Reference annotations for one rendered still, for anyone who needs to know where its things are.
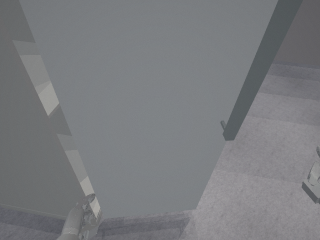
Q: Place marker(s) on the left robot hand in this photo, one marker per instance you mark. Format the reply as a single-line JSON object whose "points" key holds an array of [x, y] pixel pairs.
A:
{"points": [[74, 223]]}

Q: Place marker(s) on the fridge door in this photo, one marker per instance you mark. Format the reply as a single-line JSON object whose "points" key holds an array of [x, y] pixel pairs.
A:
{"points": [[143, 86]]}

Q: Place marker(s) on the handle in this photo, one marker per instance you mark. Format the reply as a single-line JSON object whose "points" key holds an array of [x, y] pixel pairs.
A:
{"points": [[278, 26]]}

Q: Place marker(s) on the right robot hand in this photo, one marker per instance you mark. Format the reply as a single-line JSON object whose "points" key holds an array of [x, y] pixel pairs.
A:
{"points": [[311, 185]]}

